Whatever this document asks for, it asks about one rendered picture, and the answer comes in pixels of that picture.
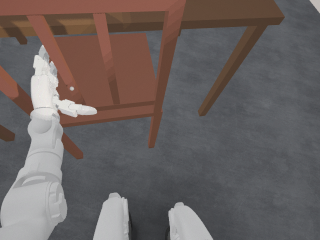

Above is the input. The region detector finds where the robot right shin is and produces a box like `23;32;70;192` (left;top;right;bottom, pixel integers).
170;202;184;240

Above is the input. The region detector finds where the left robot hand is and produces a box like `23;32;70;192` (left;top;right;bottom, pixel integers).
30;45;97;117

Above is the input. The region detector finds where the left robot forearm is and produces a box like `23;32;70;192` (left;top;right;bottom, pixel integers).
0;107;64;227

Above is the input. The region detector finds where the robot right thigh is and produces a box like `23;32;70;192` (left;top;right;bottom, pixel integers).
168;205;213;240

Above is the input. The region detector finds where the left robot upper arm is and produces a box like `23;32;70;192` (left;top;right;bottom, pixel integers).
0;181;68;240

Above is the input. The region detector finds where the table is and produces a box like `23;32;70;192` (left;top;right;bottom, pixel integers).
0;0;285;142

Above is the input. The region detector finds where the chair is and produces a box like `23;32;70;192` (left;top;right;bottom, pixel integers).
0;0;186;160

